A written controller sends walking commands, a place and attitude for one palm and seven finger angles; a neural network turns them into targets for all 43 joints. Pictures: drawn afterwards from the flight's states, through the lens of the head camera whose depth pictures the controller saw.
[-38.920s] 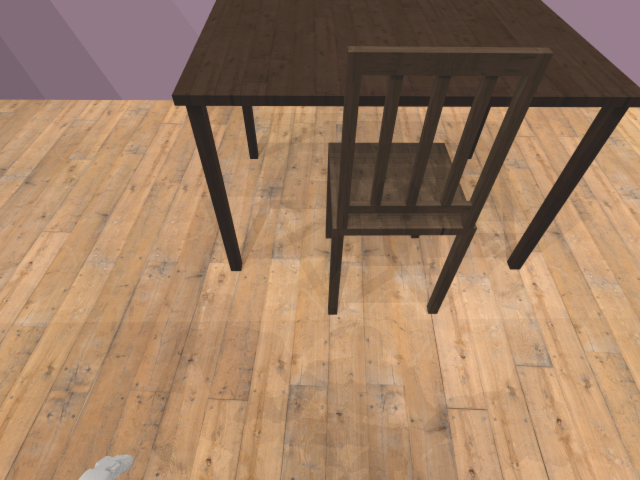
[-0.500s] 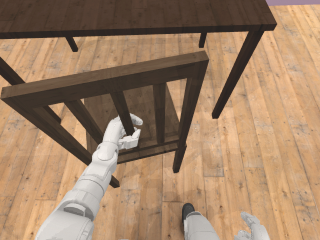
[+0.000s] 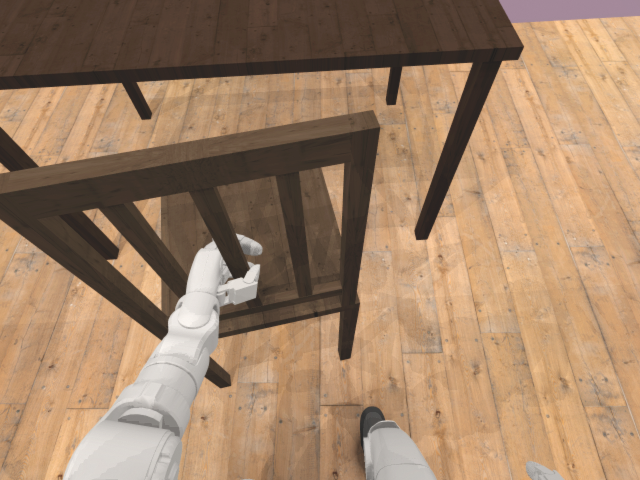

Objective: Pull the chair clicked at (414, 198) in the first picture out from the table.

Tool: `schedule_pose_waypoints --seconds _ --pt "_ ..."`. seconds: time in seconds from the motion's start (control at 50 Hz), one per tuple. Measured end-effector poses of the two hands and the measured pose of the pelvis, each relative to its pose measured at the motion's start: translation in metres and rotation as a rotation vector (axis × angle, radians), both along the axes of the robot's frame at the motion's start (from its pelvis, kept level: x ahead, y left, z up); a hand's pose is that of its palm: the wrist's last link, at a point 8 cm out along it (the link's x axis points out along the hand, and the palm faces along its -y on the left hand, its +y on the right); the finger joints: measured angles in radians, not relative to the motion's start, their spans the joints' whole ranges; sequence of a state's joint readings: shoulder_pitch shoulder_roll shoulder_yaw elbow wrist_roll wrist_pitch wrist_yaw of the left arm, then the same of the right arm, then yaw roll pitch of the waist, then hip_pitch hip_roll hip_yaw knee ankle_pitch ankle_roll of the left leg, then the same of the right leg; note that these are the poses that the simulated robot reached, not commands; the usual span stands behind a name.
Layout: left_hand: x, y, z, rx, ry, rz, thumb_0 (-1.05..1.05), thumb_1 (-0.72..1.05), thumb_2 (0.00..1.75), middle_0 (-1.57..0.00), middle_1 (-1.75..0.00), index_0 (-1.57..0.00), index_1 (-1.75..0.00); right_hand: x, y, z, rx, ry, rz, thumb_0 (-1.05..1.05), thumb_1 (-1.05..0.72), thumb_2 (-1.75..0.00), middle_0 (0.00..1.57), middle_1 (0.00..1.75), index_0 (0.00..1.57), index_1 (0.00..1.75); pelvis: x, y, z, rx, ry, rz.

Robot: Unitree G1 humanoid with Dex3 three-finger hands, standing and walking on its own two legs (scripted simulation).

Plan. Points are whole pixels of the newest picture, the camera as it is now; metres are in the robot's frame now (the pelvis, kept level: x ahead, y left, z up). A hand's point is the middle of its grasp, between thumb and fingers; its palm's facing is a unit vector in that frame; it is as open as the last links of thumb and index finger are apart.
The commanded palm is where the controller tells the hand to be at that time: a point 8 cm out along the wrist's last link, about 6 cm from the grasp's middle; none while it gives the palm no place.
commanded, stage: step backward, pulling the chair out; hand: left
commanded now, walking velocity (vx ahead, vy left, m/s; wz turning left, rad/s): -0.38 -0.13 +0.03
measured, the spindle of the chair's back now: (234, 257) +0.41 +0.11 -0.03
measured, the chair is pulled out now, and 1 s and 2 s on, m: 0.24 0.24 0.24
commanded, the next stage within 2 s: none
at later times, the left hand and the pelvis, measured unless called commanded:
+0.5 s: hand (248, 286) +0.37 +0.10 -0.05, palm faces -0.10 -0.98 -0.20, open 5.5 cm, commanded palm +0.37 +0.15 -0.04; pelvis +0.01 +0.00 +0.00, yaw +0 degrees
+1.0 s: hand (248, 286) +0.37 +0.10 -0.05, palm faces -0.09 -0.98 -0.20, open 5.5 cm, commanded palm +0.37 +0.15 -0.04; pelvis +0.01 +0.00 +0.00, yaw +0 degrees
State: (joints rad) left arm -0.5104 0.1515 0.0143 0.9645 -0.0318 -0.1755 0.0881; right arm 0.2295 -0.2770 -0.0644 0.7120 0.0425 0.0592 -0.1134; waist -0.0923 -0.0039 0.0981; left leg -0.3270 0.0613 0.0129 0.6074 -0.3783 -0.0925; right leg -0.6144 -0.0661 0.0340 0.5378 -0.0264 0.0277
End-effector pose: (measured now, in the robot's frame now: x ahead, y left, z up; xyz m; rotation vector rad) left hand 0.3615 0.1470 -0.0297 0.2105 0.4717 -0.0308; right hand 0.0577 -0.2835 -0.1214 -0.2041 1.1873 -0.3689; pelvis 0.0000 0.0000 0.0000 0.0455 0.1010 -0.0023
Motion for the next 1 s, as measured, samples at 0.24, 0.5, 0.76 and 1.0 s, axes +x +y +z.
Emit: schedule_pose_waypoints --seconds 0.24,0.5,0.76,1.0 --pt "-0.007 -0.001 0.000 -0.002 0.002 0.022 0.03 0.62 0.79 -0.24 -1.18 -0.50 -1.45 0.008 0.022 -0.008 0.078 0.003 0.025 0.01 -0.91 -0.90 0.20 0.30 0.20 0.30 0.004 -0.004 0.003 -0.009 0.012 0.000" --pt "-0.006 0.001 0.000 0.004 -0.006 -0.019 0.02 0.63 0.76 -0.24 -1.19 -0.50 -1.45 0.025 0.031 -0.007 0.067 -0.037 0.035 0.01 -0.91 -0.90 0.20 0.30 0.20 0.30 0.008 0.004 0.002 -0.004 0.010 -0.002" --pt "-0.006 0.001 0.000 0.008 -0.011 -0.016 0.02 0.62 0.78 -0.24 -1.19 -0.50 -1.45 0.028 0.026 -0.009 0.066 -0.027 0.043 0.01 -0.91 -0.90 0.20 0.30 0.20 0.30 0.010 -0.001 0.001 -0.007 0.013 0.008" --pt "-0.006 0.001 0.000 0.008 -0.012 -0.013 0.02 0.62 0.78 -0.24 -1.20 -0.50 -1.45 0.019 0.024 -0.006 0.057 -0.026 0.029 0.01 -0.91 -0.90 0.20 0.30 0.20 0.30 0.007 0.000 0.001 -0.004 0.009 0.005"
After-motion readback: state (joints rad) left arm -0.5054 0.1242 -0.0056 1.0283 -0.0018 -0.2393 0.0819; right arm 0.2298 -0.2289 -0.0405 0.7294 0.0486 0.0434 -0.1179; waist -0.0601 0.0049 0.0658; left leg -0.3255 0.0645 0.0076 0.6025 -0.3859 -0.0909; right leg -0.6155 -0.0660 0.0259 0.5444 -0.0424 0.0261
